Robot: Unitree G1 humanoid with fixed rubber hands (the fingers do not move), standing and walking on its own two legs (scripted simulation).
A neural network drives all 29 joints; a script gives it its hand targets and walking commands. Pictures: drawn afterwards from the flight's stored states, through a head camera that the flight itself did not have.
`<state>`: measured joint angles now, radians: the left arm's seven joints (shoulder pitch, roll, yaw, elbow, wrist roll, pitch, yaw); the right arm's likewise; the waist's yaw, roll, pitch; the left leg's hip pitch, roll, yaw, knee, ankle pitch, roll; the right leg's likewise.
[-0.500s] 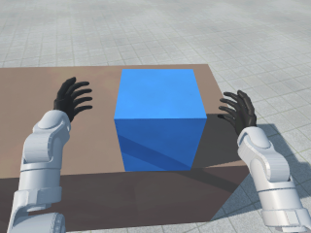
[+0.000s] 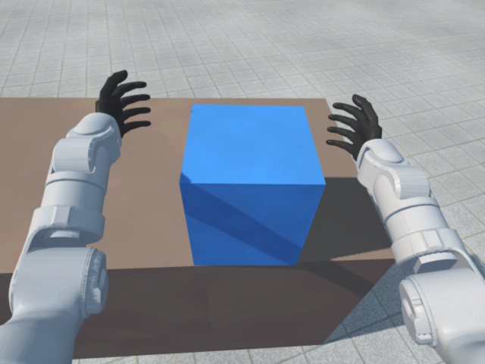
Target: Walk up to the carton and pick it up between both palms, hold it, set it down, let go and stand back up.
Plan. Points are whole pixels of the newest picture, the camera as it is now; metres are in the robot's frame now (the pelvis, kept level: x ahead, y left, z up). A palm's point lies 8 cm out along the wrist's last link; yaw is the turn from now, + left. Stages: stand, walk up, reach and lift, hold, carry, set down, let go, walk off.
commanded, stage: reach and lift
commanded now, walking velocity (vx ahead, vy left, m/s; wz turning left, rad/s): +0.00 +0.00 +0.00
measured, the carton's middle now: (246, 188) +0.43 +0.02 +0.04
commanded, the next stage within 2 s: none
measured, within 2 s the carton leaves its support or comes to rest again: neither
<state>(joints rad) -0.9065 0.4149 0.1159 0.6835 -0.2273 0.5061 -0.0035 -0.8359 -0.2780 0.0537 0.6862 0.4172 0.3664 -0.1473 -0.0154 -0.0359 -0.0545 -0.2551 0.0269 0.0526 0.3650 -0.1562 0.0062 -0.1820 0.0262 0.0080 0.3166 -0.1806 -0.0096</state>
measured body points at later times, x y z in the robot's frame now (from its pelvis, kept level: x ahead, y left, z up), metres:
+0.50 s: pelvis +0.01 -0.01 +0.00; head +0.03 +0.01 +0.44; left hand +0.44 +0.22 +0.09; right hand +0.43 -0.16 +0.08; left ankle +0.02 +0.11 -0.75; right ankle -0.01 -0.11 -0.75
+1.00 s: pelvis +0.00 +0.00 -0.01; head +0.03 +0.02 +0.44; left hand +0.43 +0.20 +0.08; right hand +0.43 -0.14 +0.08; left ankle +0.02 +0.11 -0.75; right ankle -0.01 -0.11 -0.75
